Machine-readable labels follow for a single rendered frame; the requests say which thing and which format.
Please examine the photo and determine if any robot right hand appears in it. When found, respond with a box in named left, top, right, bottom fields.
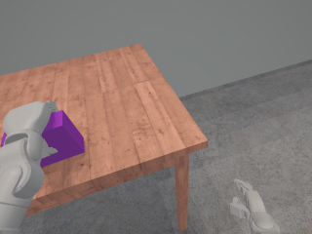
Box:
left=230, top=178, right=267, bottom=222

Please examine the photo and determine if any right robot forearm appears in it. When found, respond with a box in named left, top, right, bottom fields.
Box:
left=249, top=211, right=281, bottom=234

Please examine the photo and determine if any table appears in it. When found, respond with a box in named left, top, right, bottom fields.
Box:
left=0, top=43, right=208, bottom=232

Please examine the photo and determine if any left robot forearm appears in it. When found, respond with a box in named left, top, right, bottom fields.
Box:
left=0, top=130, right=45, bottom=234

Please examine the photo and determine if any sponge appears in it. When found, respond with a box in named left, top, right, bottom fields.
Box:
left=0, top=110, right=85, bottom=168

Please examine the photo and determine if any robot left hand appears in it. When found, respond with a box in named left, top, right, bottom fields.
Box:
left=2, top=100, right=59, bottom=159

